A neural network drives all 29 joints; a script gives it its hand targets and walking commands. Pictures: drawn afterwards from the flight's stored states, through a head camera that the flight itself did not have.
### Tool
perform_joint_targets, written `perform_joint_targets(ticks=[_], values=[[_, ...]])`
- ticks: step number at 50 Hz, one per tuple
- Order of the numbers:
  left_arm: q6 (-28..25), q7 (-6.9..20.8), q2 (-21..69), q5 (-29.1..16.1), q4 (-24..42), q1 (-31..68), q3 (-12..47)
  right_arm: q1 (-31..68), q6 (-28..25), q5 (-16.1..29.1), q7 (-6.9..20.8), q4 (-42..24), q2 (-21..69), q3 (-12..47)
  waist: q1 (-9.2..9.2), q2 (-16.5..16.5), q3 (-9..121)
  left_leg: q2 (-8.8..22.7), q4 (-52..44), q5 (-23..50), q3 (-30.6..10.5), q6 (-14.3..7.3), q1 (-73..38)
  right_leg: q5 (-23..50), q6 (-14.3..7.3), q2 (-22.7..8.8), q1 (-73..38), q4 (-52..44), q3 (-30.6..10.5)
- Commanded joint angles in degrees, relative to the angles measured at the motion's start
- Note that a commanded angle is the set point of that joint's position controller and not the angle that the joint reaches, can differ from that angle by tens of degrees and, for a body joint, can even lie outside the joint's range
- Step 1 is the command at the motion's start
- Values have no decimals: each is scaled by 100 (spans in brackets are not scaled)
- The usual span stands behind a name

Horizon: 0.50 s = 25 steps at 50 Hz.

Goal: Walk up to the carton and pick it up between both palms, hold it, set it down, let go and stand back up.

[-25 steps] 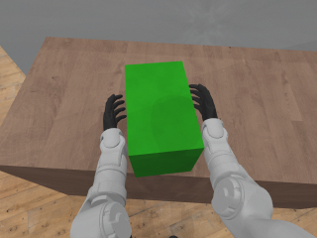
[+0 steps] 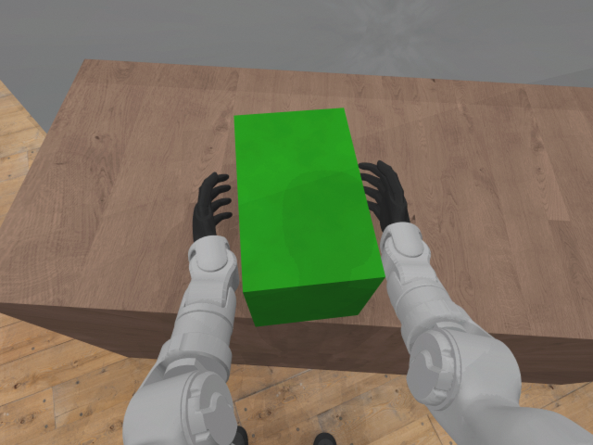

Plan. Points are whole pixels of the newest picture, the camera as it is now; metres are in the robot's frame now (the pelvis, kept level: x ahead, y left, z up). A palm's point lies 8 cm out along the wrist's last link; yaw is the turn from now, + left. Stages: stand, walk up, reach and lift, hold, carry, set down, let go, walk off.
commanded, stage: set down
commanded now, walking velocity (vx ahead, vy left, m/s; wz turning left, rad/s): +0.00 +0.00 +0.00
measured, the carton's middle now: (298, 219) +0.42 +0.02 -0.03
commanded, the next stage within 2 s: none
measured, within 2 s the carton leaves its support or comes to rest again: neither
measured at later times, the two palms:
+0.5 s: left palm (213, 241) +0.37 +0.14 -0.01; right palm (404, 210) +0.43 -0.14 +0.00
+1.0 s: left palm (208, 291) +0.30 +0.13 -0.01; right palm (433, 250) +0.37 -0.17 +0.00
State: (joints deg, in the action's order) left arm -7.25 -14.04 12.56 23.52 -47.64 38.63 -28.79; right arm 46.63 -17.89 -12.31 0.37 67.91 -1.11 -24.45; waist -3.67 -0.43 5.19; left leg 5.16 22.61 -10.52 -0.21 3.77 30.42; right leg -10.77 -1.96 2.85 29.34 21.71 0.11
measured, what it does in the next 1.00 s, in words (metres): stands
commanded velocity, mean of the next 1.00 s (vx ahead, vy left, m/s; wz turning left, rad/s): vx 0.00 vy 0.00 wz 0.00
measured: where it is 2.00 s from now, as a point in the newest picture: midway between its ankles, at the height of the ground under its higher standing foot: outside the picture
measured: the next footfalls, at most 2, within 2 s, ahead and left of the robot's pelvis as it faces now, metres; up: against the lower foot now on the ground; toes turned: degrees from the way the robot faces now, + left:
none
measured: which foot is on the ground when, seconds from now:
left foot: down 0.00-1.00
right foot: down 0.00-1.00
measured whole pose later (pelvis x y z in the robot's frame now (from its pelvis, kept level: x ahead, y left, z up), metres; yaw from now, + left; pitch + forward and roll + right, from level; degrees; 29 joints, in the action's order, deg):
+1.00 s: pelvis -0.04 +0.00 +0.00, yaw -1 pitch +19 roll -1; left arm -13.1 -14.6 9.0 9.9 -43.9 26.0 -9.2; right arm 43.2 -23.1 13.6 1.6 72.4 -14.4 1.3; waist -5.6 -1.1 7.5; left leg 5.7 22.6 -6.5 -0.2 4.1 35.3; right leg -6.6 -2.2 3.4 34.4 21.7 0.1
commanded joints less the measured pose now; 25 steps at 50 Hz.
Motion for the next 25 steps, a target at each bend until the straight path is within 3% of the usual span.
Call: perform_joint_targets(ticks=[1,2,3,4,5,6,7,8,9,10,11,12,13,14,15,16,17,18,19,20,21,22,23,24,25], values=[[-499,-194,-496,-853,396,2917,1028,3547,-203,731,-221,-571,-1181,1003,-292,389,4079,-373,574,2599,760,-86,-842,3623,188,82,-1651,601,77],[-606,-269,-449,-1042,332,2921,1133,3762,-296,928,-248,-750,-1214,1202,-445,425,4529,-327,609,2790,698,-22,-839,3560,125,118,-1602,581,124],[-641,-284,-371,-1135,343,2824,1254,3543,-299,1131,-272,-697,-1270,1482,-478,362,4500,-299,703,3066,678,49,-903,3894,137,144,-1683,691,166],[-706,-277,-584,-1200,336,2824,1281,3559,-345,1240,-268,-598,-1370,1525,-411,461,4500,-352,754,2920,728,32,-876,3812,202,150,-1678,684,156],[-647,-282,-609,-1216,101,2834,1244,3618,-274,1313,-247,-413,-1536,1562,-449,478,4499,-310,691,2883,680,96,-863,3592,114,161,-1674,589,162],[-646,-291,-513,-1242,-65,2569,1322,3303,-247,1363,-206,-120,-1680,1589,-380,318,4420,-259,725,2891,641,134,-1002,3178,20,246,-1471,560,203],[-712,-287,-530,-1392,288,2667,1478,3304,-325,1434,-233,-395,-1731,1570,-269,312,4616,-248,790,3252,608,177,-1334,3252,59,286,-1244,535,243],[-693,-260,-503,-1482,308,2524,1508,3193,-318,1492,-217,-327,-1773,1746,-315,369,4525,-204,797,3301,556,190,-1367,3438,-45,261,-1178,429,196],[-712,-285,-468,-1466,410,2667,1467,3228,-346,1439,-261,-316,-1843,1661,-213,353,4660,-242,855,3408,565,156,-1233,3627,-68,264,-1157,411,168],[-745,-278,-232,-1601,656,2250,1820,2906,-433,1658,-225,-419,-1789,1797,-99,114,4790,-230,936,3865,492,208,-1426,3848,-154,334,-1211,453,207],[-701,-275,-539,-1614,186,2946,1639,3530,-291,1683,-193,-190,-1739,1730,-308,290,4703,-221,909,3174,599,181,-1140,3146,-144,236,-1030,267,123],[-633,-235,-307,-1507,239,2195,1665,2880,-297,1755,-154,80,-1820,1866,-189,185,4293,-180,849,3608,437,199,-1598,3429,-56,292,-1026,440,246],[-752,-236,-476,-1594,345,2323,1662,3242,-369,1831,-149,-483,-1748,2009,-437,378,4990,-209,981,3663,610,134,-1444,3627,-155,285,-1272,306,92],[-747,-182,-382,-1569,425,2018,1717,2842,-427,1826,-164,-289,-1929,2104,-166,441,4465,-229,969,3737,441,141,-1534,4298,51,266,-1493,618,217],[-786,-155,-529,-1499,184,2060,1561,3018,-466,1783,-171,-196,-1822,2136,-353,348,4582,-249,859,3511,466,106,-1299,4123,4,187,-1517,519,109],[-752,-143,-459,-1441,333,1664,1560,2580,-581,1854,-200,-186,-1818,2308,-374,288,4366,-266,794,3720,443,173,-1218,4765,-6,148,-1871,567,49],[-850,-173,-596,-1601,481,2085,1641,3046,-620,1875,-207,-442,-1912,2126,-328,267,4613,-338,729,3260,527,94,-731,4517,18,146,-1904,614,123],[-801,-135,-526,-1509,421,1541,1525,2404,-653,2031,-188,-332,-1838,2446,-339,446,4462,-337,771,3519,489,36,-870,4915,121,174,-2096,794,73],[-806,-118,-377,-1632,490,1334,1641,2404,-713,2172,-172,-543,-1867,2564,-345,623,4454,-324,665,3491,375,37,-720,5359,193,157,-2344,848,53],[-747,-48,-207,-1697,380,1589,1822,2374,-674,2106,-174,-75,-1859,2587,-32,641,4235,-362,514,3145,335,-25,-516,5403,241,51,-2394,823,79],[-830,-31,-528,-1566,293,1894,1567,2719,-650,1922,-191,-117,-2033,2298,-67,598,4273,-312,425,2862,340,-11,-595,4883,251,58,-2266,733,94],[-861,-32,-262,-1532,648,1429,1701,2264,-694,2069,-119,39,-1962,2446,-81,200,4369,-257,622,3485,367,57,-1437,4694,189,180,-1853,624,140],[-838,-112,-177,-1542,665,1349,1861,2122,-731,2092,-78,177,-2213,2192,5,-5,4409,-185,746,3752,272,214,-1752,4115,34,318,-1370,534,293],[-864,-93,-182,-1720,951,966,1927,1797,-838,2127,-49,-60,-2105,2340,-127,35,4647,-147,861,4118,249,172,-1926,4355,-27,329,-1201,478,269],[-842,-87,-90,-1701,717,1046,1938,2152,-879,2056,-63,38,-2038,2354,-100,385,4682,-204,836,3736,336,132,-1528,4410,-153,278,-1552,300,172]])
